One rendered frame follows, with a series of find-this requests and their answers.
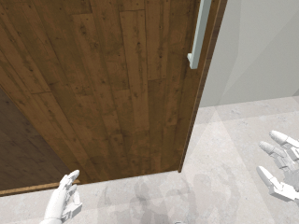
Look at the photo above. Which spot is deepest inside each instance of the robot left hand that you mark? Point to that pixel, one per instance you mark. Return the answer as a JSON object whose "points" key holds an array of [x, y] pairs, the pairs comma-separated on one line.
{"points": [[57, 206]]}

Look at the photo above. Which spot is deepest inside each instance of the handle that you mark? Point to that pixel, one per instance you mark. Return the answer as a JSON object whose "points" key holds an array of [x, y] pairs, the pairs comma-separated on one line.
{"points": [[199, 33]]}

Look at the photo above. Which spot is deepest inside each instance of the wardrobe door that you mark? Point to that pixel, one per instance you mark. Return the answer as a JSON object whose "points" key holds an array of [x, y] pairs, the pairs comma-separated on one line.
{"points": [[26, 159], [106, 83]]}

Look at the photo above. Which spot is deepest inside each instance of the robot right hand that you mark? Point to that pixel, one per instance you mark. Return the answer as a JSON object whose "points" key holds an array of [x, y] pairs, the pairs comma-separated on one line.
{"points": [[285, 160]]}

